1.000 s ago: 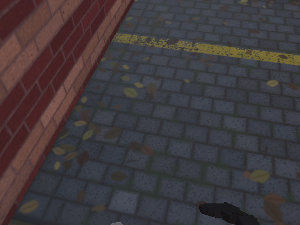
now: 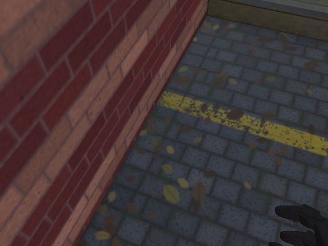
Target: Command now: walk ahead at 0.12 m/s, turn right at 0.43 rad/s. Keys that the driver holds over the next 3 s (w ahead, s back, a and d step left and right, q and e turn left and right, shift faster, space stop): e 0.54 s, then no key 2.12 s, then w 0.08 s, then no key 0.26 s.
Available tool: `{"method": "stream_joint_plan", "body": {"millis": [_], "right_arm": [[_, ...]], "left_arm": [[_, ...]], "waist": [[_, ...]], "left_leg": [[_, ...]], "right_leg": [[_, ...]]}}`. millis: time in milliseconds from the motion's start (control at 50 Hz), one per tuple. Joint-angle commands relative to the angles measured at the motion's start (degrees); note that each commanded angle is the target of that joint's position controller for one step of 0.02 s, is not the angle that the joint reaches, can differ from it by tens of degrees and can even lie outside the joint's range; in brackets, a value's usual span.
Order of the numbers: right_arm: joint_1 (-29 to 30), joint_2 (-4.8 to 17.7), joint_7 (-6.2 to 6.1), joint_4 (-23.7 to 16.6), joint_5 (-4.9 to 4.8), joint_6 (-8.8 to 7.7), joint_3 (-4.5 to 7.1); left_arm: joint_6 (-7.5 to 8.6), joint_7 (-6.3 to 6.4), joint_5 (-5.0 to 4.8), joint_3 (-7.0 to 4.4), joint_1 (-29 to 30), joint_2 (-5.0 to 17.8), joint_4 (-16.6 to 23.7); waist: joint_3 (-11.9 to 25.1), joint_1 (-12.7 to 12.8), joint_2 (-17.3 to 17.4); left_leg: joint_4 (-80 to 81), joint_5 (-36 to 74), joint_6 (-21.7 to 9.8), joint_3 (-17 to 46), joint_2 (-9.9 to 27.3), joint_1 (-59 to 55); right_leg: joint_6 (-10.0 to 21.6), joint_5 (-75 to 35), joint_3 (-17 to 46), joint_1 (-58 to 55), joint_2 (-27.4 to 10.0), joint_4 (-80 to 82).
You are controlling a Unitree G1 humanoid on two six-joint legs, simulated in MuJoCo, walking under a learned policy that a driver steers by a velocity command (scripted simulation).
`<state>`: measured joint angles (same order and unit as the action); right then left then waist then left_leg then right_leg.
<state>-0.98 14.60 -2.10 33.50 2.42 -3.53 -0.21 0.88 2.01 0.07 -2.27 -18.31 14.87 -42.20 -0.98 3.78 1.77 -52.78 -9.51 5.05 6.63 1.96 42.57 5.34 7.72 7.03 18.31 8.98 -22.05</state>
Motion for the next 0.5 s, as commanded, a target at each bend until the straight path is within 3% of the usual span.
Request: {"method": "stream_joint_plan", "body": {"millis": [20, 40, 100, 140, 160, 180, 200, 220, 240, 260, 300, 340, 380, 420, 460, 480, 500], "right_arm": [[-2.8, 5.1, 0.08, -1.5, -0.92, 0.22, 1.43], [-0.8, 5.8, 0.27, -1.4, -0.84, 0.18, 1.70], [0.7, 7.6, -0.16, -2.2, -1.53, -0.80, 2.28], [-4.2, 8.2, -0.43, -0.7, -0.93, -1.87, 3.04], [-7.2, 11.0, -1.04, -0.5, 0.18, -1.97, 3.86], [-9.5, 13.3, -1.30, 0.7, 1.51, -0.87, 4.54], [-12.5, 11.0, -1.10, 1.7, 0.57, -0.06, 4.93], [-12.0, 8.4, -1.11, 1.3, -0.46, 0.13, 4.55], [-10.2, 7.2, -1.08, 1.4, -0.77, 0.46, 4.40], [-8.2, 6.8, -1.22, 1.3, -1.59, 0.79, 4.30], [-5.7, 8.2, -1.37, 1.7, -1.15, 1.46, 4.67], [-4.4, 9.5, -1.06, 2.5, -1.12, 1.98, 5.39], [-5.3, 10.4, -0.98, 3.7, -1.59, 2.25, 5.77], [-6.4, 11.7, -0.81, 3.8, -2.22, 2.17, 6.43], [-7.7, 11.4, -1.18, 4.4, -2.98, 2.30, 6.47], [-7.4, 11.6, -1.31, 4.5, -3.17, 2.31, 6.60], [-6.6, 10.3, -1.11, 4.4, -3.66, 2.71, 6.35]], "left_arm": [[-0.83, 1.16, -0.28, -3.14, 2.7, 10.2, 6.2], [-1.11, 1.16, -0.05, -3.10, 1.8, 9.7, 6.1], [-1.72, 0.86, -0.58, -3.24, 2.6, 9.0, 7.4], [-1.85, 0.12, -0.76, -2.96, 6.3, 8.4, 9.2], [-1.48, -0.40, -0.07, -2.05, 5.0, 5.6, 10.0], [-0.35, -0.64, 0.14, -1.32, -1.6, 3.0, 9.2], [0.53, -1.44, 0.39, -2.01, -3.7, 7.1, 8.4], [0.50, -1.78, 0.43, -2.98, -1.0, 10.2, 7.8], [-0.29, -1.69, 0.46, -3.22, 1.4, 10.1, 7.5], [-1.06, -1.47, 0.54, -3.03, 1.9, 9.1, 7.4], [-2.11, -1.52, 0.64, -1.89, 3.1, 5.6, 8.7], [-2.47, -1.13, -0.06, -1.62, 2.5, 3.8, 9.4], [-2.41, -1.51, 0.20, -1.48, 4.1, 3.8, 10.6], [-2.93, -2.25, -0.01, -1.93, 5.0, 5.4, 11.6], [-3.06, -2.81, -0.11, -2.60, 4.3, 6.0, 11.7], [-3.14, -3.11, -0.10, -2.87, 3.3, 6.0, 11.7], [-3.67, -3.10, -0.68, -3.60, 2.3, 6.4, 11.1]], "waist": [[11.4, -2.5, -7.6], [10.9, -1.1, -8.8], [10.2, -1.1, -10.0], [10.2, -4.4, -9.6], [13.3, -4.1, -3.2], [14.5, -1.3, 11.5], [16.8, -2.3, 15.3], [14.0, -4.0, 8.6], [11.2, -4.1, 3.8], [9.0, -3.4, 2.3], [6.0, -2.5, 3.4], [6.5, -2.2, 9.0], [7.4, -3.1, 11.3], [7.4, -4.1, 12.8], [7.1, -4.3, 12.2], [6.5, -3.3, 11.7], [6.6, -2.5, 10.4]], "left_leg": [[8.9, 3.3, 0.1, -0.9, -2.8, -8.1], [10.3, 1.2, 0.0, 0.2, -2.7, -7.2], [19.0, -1.7, -2.0, 1.8, -2.7, -9.9], [29.9, 7.9, -4.8, 0.9, -0.5, -24.0], [28.5, 22.4, -9.3, 7.2, 8.4, -36.8], [27.9, 48.3, -21.0, 20.5, 21.1, -47.2], [29.9, 46.9, -26.9, 29.0, 28.8, -46.7], [29.2, 41.0, -25.5, 24.3, 24.9, -44.9], [28.7, 35.8, -22.0, 17.1, 20.6, -42.0], [30.2, 29.1, -19.9, 13.5, 18.2, -38.4], [33.5, 22.8, -17.3, 6.2, 13.8, -30.8], [34.7, 22.0, -16.6, -0.3, 10.7, -27.1], [35.2, 18.5, -16.9, -2.4, 11.6, -26.1], [35.2, 9.2, -16.0, -2.3, 13.5, -26.6], [33.2, 3.8, -14.4, -2.9, 14.8, -26.8], [31.8, 0.9, -12.7, -3.4, 14.2, -25.3], [27.8, 0.0, -10.8, -4.5, 12.6, -23.2]], "right_leg": [[2.9, -30.2, 13.8, -8.8, -13.9, -1.6], [3.3, -27.2, 15.9, -10.8, -14.5, -2.2], [3.6, -21.6, 20.7, -15.1, -14.6, -5.6], [2.2, -19.4, 19.5, -8.8, -10.8, -10.6], [0.1, -7.7, 14.8, -0.1, -6.5, -19.6], [-4.4, 25.7, 5.4, 13.3, 1.8, -31.0], [-7.1, 35.4, 1.1, 18.4, -1.6, -42.7], [-8.5, 31.6, 1.1, 20.8, -3.4, -49.1], [-9.4, 27.1, 0.2, 22.0, -4.8, -52.0], [-9.5, 23.8, -0.1, 21.9, -6.1, -52.4], [-9.2, 18.4, -3.8, 17.8, -6.8, -46.9], [-9.0, 15.2, -7.5, 11.9, -6.8, -39.1], [-8.2, 12.1, -8.5, 7.1, -8.0, -30.9], [-6.9, 9.9, -8.3, 5.0, -9.2, -25.3], [-5.7, 9.1, -9.9, 2.0, -9.4, -19.0], [-4.2, 6.8, -10.4, -1.1, -8.7, -13.9], [-2.6, 4.7, -10.9, -4.9, -7.2, -10.4]]}}
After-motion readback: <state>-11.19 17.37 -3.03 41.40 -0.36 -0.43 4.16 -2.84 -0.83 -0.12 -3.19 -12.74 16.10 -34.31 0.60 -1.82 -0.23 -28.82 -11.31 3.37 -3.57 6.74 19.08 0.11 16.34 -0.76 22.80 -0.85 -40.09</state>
